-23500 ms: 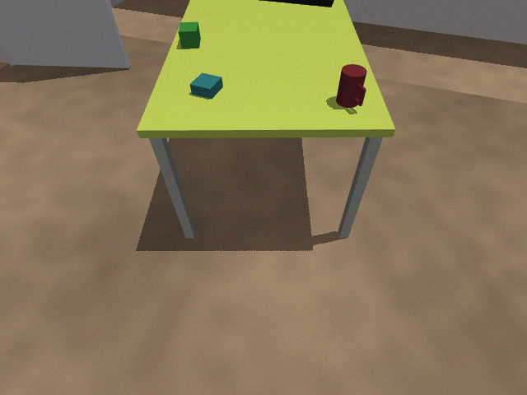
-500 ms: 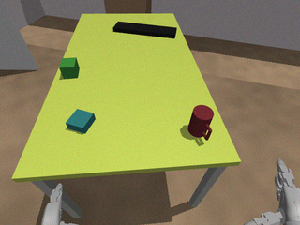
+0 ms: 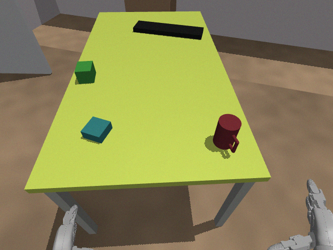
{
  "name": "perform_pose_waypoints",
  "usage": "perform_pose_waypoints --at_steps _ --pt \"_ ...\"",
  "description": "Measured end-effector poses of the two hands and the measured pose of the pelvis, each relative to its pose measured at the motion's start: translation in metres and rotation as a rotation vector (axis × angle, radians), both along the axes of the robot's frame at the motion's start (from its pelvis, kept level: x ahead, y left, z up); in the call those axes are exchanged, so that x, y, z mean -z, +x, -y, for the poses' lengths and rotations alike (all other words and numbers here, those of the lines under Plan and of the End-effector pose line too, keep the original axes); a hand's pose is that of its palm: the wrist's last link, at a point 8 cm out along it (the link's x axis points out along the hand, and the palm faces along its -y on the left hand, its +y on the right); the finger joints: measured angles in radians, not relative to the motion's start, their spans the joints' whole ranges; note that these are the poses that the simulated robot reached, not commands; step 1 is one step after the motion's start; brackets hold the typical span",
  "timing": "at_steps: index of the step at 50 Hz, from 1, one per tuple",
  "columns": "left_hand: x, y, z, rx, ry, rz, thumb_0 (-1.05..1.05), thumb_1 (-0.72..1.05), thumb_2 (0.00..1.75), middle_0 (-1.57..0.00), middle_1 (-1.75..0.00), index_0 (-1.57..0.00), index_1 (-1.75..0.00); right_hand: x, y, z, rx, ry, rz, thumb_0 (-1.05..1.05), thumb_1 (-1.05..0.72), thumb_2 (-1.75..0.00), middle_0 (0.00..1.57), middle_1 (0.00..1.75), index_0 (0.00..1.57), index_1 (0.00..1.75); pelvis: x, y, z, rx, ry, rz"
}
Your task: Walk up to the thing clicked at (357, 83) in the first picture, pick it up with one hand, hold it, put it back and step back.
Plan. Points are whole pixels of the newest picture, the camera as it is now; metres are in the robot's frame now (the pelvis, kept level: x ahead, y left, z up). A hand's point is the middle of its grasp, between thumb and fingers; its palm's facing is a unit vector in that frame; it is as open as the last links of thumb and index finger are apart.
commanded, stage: home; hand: right
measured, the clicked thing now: (228, 135) +0.48 -0.21 -0.08
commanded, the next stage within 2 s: none
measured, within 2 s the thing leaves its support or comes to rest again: neither
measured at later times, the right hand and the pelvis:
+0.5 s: hand (241, 223) +0.20 -0.18 -0.10, palm faces +0.06 +0.98 -0.21, open 17.4 cm; pelvis +0.01 -0.01 +0.00, yaw +1 degrees
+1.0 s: hand out of the picture +0.13 -0.26 -0.13, palm faces -0.06 +0.92 -0.39, open 17.4 cm; pelvis +0.03 -0.01 +0.00, yaw +2 degrees
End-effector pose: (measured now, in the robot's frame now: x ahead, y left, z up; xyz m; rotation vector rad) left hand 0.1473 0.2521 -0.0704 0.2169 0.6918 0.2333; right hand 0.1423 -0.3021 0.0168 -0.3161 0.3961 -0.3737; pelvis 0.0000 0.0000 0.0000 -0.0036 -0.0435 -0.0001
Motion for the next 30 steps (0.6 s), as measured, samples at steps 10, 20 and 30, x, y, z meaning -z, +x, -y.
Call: perform_pose_waypoints --at_steps 10,20,30 --pt "0.012 0.015 0.047 0.069 -0.093 -0.031 -0.01 0.19 0.56 -0.15 -0.20 -0.14 -0.20 0.064 0.004 -0.047 -0.102 0.156 -0.231 -0.01 0.51 -0.07 0.06 0.06 0.06 0.06 -0.002 0.002 0.007 -0.003 0.001 -0.017" --pt "0.006 0.014 0.030 0.028 -0.041 -0.070 0.00 0.73 0.81 -0.19 -0.27 -0.18 -0.27 0.102 0.025 -0.075 -0.153 0.255 -0.366 -0.01 0.53 -0.06 0.07 0.05 0.06 0.05 -0.003 0.010 0.009 -0.012 0.006 -0.026" --pt "0.017 0.009 0.031 0.046 -0.059 -0.152 0.01 0.88 0.88 -0.20 -0.29 -0.19 -0.29 0.088 0.040 -0.063 -0.123 0.211 -0.323 -0.01 0.54 -0.05 0.06 0.05 0.05 0.05 -0.003 0.019 0.012 -0.022 0.011 -0.030"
